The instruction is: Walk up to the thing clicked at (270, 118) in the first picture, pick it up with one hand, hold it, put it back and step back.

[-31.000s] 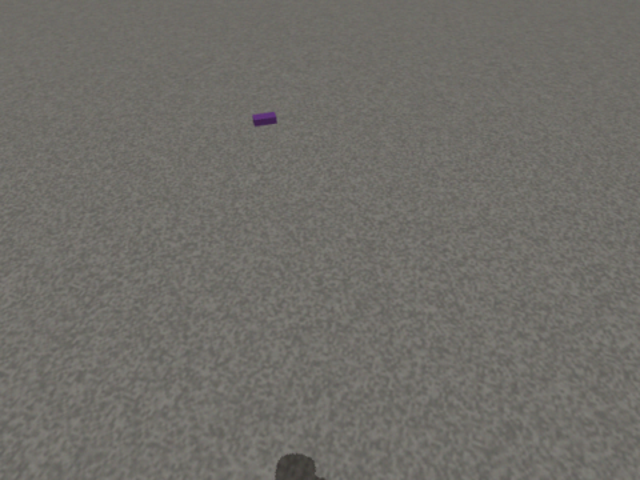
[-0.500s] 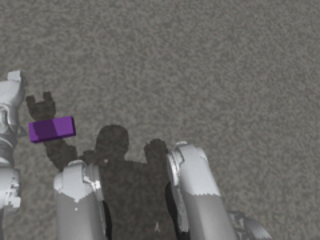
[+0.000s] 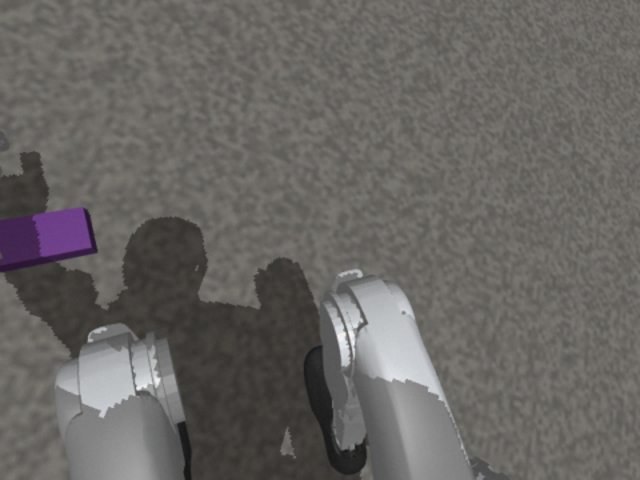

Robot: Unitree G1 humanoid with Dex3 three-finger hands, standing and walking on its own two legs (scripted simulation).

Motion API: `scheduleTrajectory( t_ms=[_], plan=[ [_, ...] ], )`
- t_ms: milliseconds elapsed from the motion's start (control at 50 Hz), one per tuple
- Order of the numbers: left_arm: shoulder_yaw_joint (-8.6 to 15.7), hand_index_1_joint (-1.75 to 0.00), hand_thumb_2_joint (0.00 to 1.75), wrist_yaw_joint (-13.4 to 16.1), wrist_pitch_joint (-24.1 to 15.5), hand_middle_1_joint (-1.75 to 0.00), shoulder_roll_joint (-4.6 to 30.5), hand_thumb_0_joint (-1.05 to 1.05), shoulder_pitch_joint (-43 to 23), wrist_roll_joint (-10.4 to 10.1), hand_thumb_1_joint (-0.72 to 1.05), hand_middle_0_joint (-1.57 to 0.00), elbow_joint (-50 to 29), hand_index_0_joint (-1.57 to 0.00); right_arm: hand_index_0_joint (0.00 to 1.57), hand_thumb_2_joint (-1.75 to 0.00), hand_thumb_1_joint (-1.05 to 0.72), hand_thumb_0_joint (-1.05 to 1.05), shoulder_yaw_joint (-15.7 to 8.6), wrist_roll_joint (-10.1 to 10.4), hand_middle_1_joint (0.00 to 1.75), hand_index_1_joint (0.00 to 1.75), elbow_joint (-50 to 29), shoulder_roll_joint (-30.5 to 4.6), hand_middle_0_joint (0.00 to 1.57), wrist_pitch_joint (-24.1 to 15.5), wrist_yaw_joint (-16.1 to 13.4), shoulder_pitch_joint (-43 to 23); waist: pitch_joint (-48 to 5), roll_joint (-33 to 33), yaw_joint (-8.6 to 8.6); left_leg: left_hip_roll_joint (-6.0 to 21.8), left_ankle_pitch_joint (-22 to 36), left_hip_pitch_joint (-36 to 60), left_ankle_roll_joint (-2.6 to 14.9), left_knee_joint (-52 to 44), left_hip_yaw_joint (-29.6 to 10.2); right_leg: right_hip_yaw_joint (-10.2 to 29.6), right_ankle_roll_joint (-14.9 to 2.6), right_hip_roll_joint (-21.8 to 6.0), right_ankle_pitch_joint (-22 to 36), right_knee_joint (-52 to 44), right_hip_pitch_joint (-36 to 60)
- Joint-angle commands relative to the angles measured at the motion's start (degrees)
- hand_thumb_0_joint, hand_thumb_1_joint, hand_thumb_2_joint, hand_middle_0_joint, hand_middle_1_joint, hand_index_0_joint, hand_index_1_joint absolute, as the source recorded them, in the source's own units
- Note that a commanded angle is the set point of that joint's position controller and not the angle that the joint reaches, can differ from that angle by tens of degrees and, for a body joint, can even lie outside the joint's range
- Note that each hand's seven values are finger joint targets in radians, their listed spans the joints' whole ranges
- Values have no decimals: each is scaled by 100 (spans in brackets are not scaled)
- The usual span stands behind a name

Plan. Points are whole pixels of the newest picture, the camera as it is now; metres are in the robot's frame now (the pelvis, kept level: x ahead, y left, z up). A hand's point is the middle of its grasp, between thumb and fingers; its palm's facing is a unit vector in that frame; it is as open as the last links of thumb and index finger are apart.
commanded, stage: home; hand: left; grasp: from above
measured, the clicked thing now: (39, 239) +0.46 +0.29 -0.29
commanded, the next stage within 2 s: none
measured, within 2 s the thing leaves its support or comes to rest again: neither
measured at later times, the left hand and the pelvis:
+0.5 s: hand out of the picture +0.34 +0.27 +0.03, palm faces -0.27 -0.65 -0.71, open 8.2 cm; pelvis +0.00 +0.00 +0.14, yaw +4 degrees
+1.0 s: hand out of the picture +0.24 +0.22 +0.25, palm faces +0.17 -0.95 -0.27, open 7.4 cm; pelvis +0.04 -0.01 +0.32, yaw +9 degrees
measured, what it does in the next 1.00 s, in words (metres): rises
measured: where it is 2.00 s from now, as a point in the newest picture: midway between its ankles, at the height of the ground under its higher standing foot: (262, 461)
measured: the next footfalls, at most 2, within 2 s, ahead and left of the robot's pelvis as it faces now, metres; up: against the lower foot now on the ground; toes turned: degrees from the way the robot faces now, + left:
none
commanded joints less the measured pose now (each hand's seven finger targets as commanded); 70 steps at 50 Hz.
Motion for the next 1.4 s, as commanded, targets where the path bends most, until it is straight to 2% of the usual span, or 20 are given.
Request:
scheduleTrajectory(
  t_ms=[0, 20, 100, 160, 220, 260, 280, 340, 380, 400, 460, 520, 620, 740, 760, 900, 1020, 1200, 1320, 1380],
  plan=[
    [386, -76, 87, 266, 322, -76, 1582, 0, -1906, -407, -28, -24, -1623, -21, 20, -89, -88, 0, -718, 106, 30, 30, -103, -1630, 20, -131, 0, 1039, -5091, 3008, 203, 50, 1264, 4154, 114, -1728, 698, -695, -499, 94, 1482, -1241, 1932],
    [307, -68, 88, 180, 427, -68, 1311, 0, -1610, -584, -20, -24, -1788, -21, 20, -90, -88, 0, -768, 145, 30, 30, -90, -1600, 20, -124, 31, 1111, -5248, 3016, 292, 53, 1414, 4291, 109, -1826, 708, -685, -501, 91, 1566, -1313, 2074],
    [419, -51, 82, -260, 800, -49, 1144, 0, -1121, -1186, 4, -21, -2387, -20, 20, -90, -89, 0, -1000, 373, 30, 30, -119, -1506, 20, -39, 87, 1297, -5620, 2720, 619, 34, 1470, 4342, 168, -2174, 770, -569, -497, 104, 1573, -1696, 2541],
    [214, -43, 82, -818, 1085, -42, 419, 0, -233, -1854, 28, -20, -2647, -19, 20, -90, -89, 0, -1160, 556, 30, 30, -204, -1409, 20, 64, 128, 1341, -5303, 2230, 697, 35, 1406, 4352, 193, -2556, 721, -499, -489, 98, 1470, -1991, 2779],
    [269, -39, 85, -1432, 1309, -39, 227, 0, 563, -2513, 50, -20, -3617, -20, 20, -90, -90, 0, -1218, 765, 30, 30, -455, -1351, 20, 201, 73, 1183, -5263, 1643, 811, 15, 1431, 4303, 274, -2852, 702, -398, -440, 112, 1570, -2415, 3392],
    [-33, -35, 87, -1851, 1423, -35, -344, 0, 1259, -3048, 64, -20, -4037, -20, 20, -90, -90, 0, -1198, 841, 30, 30, -579, -1281, 20, 246, 13, 964, -4617, 1105, 756, 18, 1156, 3951, 324, -3062, 674, -366, -426, 123, 1425, -2712, 3522],
    [-24, -30, 85, -2010, 1463, -30, -467, 0, 1579, -3282, 72, -19, -4175, -19, 20, -90, -90, 0, -1196, 861, 30, 30, -622, -1256, 20, 253, -39, 903, -4284, 778, 756, 31, 1000, 3817, 355, -3142, 681, -330, -426, 130, 1302, -2921, 3606],
    [75, -30, 90, -2351, 1464, -30, -461, 0, 1884, -3888, 90, -20, -5503, -20, 20, -90, -90, 0, -1247, 958, 30, 30, -896, -1139, 20, 225, -181, 660, -4495, 658, 939, 49, 747, 4102, 357, -3479, 707, -196, -416, 88, 1070, -3323, 4091],
    [-37, -30, 90, -2429, 1463, -30, -754, 0, 2305, -4251, 90, -20, -6086, -20, 20, -90, -90, 0, -1285, 1016, 30, 30, -1057, -1046, 20, 164, -252, 437, -4397, 726, 993, 69, 522, 4421, 324, -3775, 693, -161, -415, 61, 850, -3562, 4179],
    [157, -30, 90, -2406, 1455, -30, -711, 0, 2439, -4437, 90, -20, -6509, -20, 20, -90, -90, 0, -1308, 1039, 30, 30, -1089, -1040, 20, 141, -318, 354, -4426, 808, 1111, 75, 423, 4666, 299, -3918, 657, -140, -437, 33, 733, -3680, 4193],
    [134, -30, 90, -2309, 1500, -30, -946, 0, 2805, -4786, 90, -20, -6955, -20, 20, -90, -90, 0, -1285, 1095, 30, 30, -1251, -916, 20, 72, -444, 114, -4139, 982, 1107, 103, 96, 5037, 280, -4386, 636, -59, -437, 15, 470, -4038, 4267],
    [260, -30, 90, -2164, 1721, -30, -1053, 0, 3370, -5043, 90, -20, -7326, -20, 20, -90, -90, 0, -1274, 1165, 30, 30, -1314, -865, 20, -24, -599, -51, -4079, 1194, 1223, 127, -132, 5650, 235, -4937, 601, 8, -426, -8, 284, -4427, 4577],
    [-46, -30, 90, -2144, 2217, -30, -1684, 0, 4234, -5817, 90, -20, -7845, -20, 20, -90, -90, 0, -1208, 1250, 30, 30, -1426, -814, 20, -202, -830, -309, -3746, 990, 1116, 119, -291, 6302, 229, -5627, 453, 44, -385, -32, 176, -5073, 5112],
    [111, -30, 90, -2115, 2787, -30, -1824, 0, 5170, -6790, 90, -20, -8537, -20, 20, -90, -90, 0, -1094, 1313, 30, 30, -1676, -683, 20, -395, -1071, -461, -3372, 841, 1170, 96, -341, 7110, 231, -6448, 443, 157, -355, -53, 92, -6011, 6059],
    [9, -30, 90, -2117, 2864, -30, -1976, 0, 5333, -6879, 90, -20, -8564, -20, 20, -90, -90, 0, -1052, 1319, 30, 30, -1645, -619, 20, -428, -1110, -459, -3180, 877, 1110, 102, -259, 7189, 226, -6587, 448, 153, -352, -54, 149, -6145, 6184],
    [160, -30, 90, -2051, 3329, -30, -2432, 0, 6421, -7522, 90, -20, -9129, -20, 20, -90, -90, 0, -858, 1361, 30, 30, -1775, -396, 20, -662, -1457, -145, -2805, 758, 1148, 85, 562, 8202, 194, -7503, 484, 146, -337, -57, 825, -7124, 7433],
    [220, -30, 90, -2107, 3542, -30, -2710, 0, 7386, -7798, 90, -20, -9574, -20, 20, -90, -90, 0, -839, 1312, 30, 30, -1808, -310, 20, -878, -1729, 158, -2512, 764, 1181, 99, 1690, 9187, 143, -8179, 552, 65, -305, -36, 1764, -7822, 8457],
    [18, -30, 90, -2244, 3749, -30, -2953, 0, 8586, -7808, 90, -20, -10255, -20, 20, -90, -90, 0, -836, 1216, 30, 30, -1991, -215, 20, -1126, -1906, 352, -1862, 496, 1303, 30, 2439, 9915, 173, -8823, 739, -25, -259, 2, 2431, -8692, 9396],
    [-11, -30, 90, -2390, 3748, -30, -2941, 0, 8683, -7756, 90, -20, -10390, -20, 20, -90, -90, 0, -896, 1152, 30, 30, -2046, -282, 20, -1257, -1916, 288, -1435, 286, 1290, 2, 2187, 10019, 208, -9047, 815, -74, -199, -19, 2169, -8978, 9481],
    [-36, -30, 90, -2447, 3735, -30, -2939, 0, 8543, -7723, 90, -20, -10314, -20, 20, -90, -90, 0, -930, 1135, 30, 30, -2007, -328, 20, -1322, -1908, 280, -1435, 274, 1253, 11, 2375, 10166, 196, -9040, 825, -78, -190, -35, 2340, -8947, 9485]
  ],
)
